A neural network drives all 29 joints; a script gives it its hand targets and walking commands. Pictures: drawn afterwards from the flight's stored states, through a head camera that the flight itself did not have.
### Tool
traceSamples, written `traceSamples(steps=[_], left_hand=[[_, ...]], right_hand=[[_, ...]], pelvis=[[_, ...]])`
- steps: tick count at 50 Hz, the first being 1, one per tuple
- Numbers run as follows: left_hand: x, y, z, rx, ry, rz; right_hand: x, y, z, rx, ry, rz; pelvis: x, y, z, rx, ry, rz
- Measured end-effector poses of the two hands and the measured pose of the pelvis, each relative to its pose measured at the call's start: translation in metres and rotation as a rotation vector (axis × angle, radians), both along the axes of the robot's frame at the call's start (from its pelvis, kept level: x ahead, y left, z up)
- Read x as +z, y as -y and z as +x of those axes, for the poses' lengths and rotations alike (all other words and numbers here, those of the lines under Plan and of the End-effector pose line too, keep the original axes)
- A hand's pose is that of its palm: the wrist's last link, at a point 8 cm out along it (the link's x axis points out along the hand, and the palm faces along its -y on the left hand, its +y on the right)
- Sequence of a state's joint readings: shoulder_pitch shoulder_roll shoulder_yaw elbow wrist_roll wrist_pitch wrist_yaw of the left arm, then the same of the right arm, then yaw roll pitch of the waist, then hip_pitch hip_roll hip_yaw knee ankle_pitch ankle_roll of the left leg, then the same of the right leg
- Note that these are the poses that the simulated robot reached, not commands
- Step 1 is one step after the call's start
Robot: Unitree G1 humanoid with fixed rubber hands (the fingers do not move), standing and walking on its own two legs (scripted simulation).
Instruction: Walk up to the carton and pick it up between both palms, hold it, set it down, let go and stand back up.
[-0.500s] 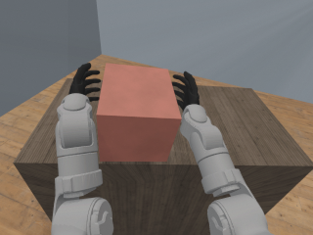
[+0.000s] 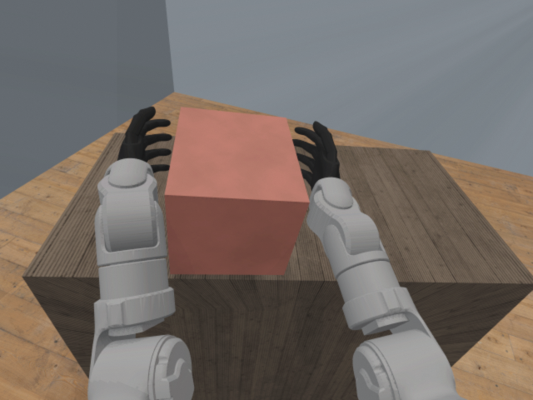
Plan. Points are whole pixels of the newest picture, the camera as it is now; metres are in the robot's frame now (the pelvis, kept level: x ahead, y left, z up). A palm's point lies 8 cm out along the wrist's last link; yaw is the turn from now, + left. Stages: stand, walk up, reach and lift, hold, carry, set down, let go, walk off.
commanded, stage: hold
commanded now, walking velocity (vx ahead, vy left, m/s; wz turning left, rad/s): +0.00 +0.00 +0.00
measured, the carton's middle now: (232, 190) +0.38 +0.02 +0.18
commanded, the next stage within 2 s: none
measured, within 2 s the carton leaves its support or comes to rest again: neither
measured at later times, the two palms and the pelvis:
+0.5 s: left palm (133, 167) +0.36 +0.15 +0.23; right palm (321, 178) +0.36 -0.11 +0.21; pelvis +0.00 +0.00 +0.00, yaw +0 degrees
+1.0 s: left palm (138, 168) +0.37 +0.14 +0.22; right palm (325, 183) +0.36 -0.11 +0.20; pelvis +0.00 +0.01 +0.00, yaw +0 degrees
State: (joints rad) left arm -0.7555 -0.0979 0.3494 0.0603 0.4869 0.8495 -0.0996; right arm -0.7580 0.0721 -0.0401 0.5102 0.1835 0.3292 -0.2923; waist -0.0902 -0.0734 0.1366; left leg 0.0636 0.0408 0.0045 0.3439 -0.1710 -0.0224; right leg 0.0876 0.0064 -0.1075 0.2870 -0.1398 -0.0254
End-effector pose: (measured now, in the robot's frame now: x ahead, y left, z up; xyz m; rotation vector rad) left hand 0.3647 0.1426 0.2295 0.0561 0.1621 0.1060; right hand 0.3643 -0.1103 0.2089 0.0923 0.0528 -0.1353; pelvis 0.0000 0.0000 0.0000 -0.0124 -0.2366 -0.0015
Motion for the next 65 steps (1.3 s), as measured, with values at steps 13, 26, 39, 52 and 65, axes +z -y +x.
traceSamples(steps=[13,26,39,52,65], left_hand=[[0.0,-0.001,-0.001,0.003,0.003,-0.001],[-0.001,-0.003,-0.001,0.002,0.0,-0.001],[-0.007,0.011,0.01,-0.059,-0.008,0.019],[-0.005,0.0,0.002,-0.027,0.011,0.01],[-0.009,0.008,0.007,-0.045,0.011,0.031]], right_hand=[[0.001,-0.001,0.0,0.004,0.004,-0.003],[-0.001,-0.003,0.0,0.002,0.001,0.001],[-0.01,0.01,-0.004,-0.057,-0.006,0.002],[-0.005,-0.001,-0.005,-0.027,0.019,-0.021],[-0.008,0.007,-0.005,-0.044,0.024,0.006]], pelvis=[[0.0,0.0,0.001,0.0,0.002,0.0],[0.0,-0.002,0.0,0.002,-0.001,-0.001],[0.001,-0.006,0.002,0.01,-0.012,0.002],[0.001,-0.011,0.003,-0.003,-0.003,0.0],[0.001,-0.012,0.002,0.006,-0.014,-0.004]])
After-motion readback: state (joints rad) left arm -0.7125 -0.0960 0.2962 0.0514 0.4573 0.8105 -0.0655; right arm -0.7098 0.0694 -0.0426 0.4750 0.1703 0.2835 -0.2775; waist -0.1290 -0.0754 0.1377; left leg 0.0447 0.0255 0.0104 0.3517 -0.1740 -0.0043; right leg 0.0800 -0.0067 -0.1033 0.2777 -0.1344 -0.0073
